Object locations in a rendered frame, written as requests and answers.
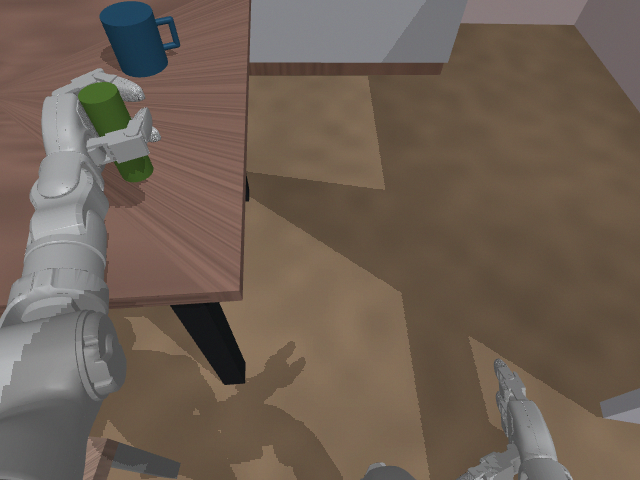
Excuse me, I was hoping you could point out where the left robot arm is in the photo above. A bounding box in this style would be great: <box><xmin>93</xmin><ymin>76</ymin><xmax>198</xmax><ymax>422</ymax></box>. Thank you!
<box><xmin>0</xmin><ymin>151</ymin><xmax>127</xmax><ymax>480</ymax></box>

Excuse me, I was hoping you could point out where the table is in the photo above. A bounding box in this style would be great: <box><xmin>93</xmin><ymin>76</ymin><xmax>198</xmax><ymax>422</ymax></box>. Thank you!
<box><xmin>0</xmin><ymin>0</ymin><xmax>251</xmax><ymax>385</ymax></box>

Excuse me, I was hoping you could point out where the left robot hand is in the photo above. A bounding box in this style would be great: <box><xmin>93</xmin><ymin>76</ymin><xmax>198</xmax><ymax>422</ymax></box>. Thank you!
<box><xmin>41</xmin><ymin>68</ymin><xmax>161</xmax><ymax>173</ymax></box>

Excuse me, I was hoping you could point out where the right robot hand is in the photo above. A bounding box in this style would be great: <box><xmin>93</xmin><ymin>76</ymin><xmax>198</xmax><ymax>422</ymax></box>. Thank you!
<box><xmin>456</xmin><ymin>358</ymin><xmax>558</xmax><ymax>480</ymax></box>

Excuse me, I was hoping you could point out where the chair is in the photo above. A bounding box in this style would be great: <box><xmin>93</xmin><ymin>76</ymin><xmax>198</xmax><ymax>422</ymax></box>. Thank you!
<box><xmin>83</xmin><ymin>436</ymin><xmax>181</xmax><ymax>480</ymax></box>

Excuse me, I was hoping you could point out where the right robot arm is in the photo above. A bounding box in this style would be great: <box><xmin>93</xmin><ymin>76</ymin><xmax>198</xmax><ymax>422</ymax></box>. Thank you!
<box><xmin>518</xmin><ymin>458</ymin><xmax>573</xmax><ymax>480</ymax></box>

